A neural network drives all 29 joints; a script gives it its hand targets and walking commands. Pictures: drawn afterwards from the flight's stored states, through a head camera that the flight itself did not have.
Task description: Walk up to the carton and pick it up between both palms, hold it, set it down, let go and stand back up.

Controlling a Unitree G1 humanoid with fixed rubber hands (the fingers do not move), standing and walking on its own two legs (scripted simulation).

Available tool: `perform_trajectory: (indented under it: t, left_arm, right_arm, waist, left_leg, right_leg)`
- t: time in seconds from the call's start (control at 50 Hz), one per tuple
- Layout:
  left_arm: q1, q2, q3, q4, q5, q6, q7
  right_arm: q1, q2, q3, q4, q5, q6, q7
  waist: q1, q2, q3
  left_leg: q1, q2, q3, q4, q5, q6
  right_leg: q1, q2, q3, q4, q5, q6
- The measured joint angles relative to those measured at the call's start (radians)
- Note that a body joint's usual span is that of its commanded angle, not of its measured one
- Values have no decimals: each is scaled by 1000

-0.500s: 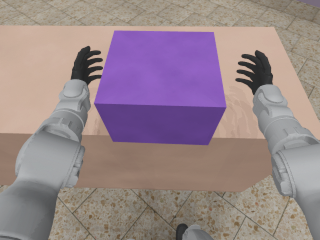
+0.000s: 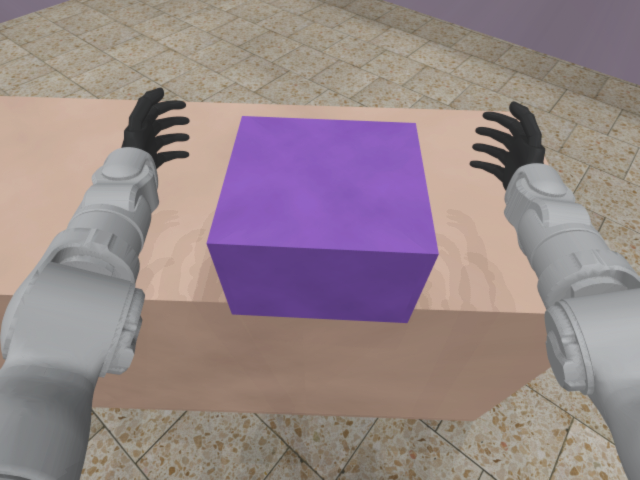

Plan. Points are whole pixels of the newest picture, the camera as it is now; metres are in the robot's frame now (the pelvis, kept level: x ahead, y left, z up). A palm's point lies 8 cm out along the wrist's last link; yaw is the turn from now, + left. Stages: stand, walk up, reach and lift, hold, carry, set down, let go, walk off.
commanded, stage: set down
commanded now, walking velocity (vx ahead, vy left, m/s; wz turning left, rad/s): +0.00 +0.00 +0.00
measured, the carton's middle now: (323, 218) +0.49 -0.03 +0.02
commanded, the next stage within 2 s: none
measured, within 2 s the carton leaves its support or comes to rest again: neither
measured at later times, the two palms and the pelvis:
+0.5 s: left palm (147, 236) +0.42 +0.20 +0.09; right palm (511, 253) +0.36 -0.25 +0.08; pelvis +0.01 +0.01 +0.01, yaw -1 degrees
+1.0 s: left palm (132, 306) +0.34 +0.21 +0.05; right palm (512, 312) +0.30 -0.24 +0.05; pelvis +0.02 +0.01 +0.02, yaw -1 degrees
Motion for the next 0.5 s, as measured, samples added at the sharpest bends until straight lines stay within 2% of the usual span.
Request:
perform_trajectory:
  t: [0.1,0.22,0.5]
  left_arm:
    - [80,-12,63,-97,52,37,-14]
    - [240,-43,134,-230,115,41,-27]
    - [549,-94,182,-467,133,8,-17]
  right_arm:
    - [72,-14,26,-78,14,23,-3]
    - [223,1,27,-193,7,15,-10]
    - [526,86,-69,-445,-106,-8,-22]
  waist:
    - [5,0,34]
    - [16,5,76]
    - [32,22,131]
  left_leg:
    - [88,3,11,-48,10,5]
    - [194,4,22,-96,17,9]
    - [296,-2,24,-109,6,16]
  right_leg:
    - [85,6,10,-48,13,4]
    - [184,11,21,-90,21,8]
    - [277,5,24,-84,0,15]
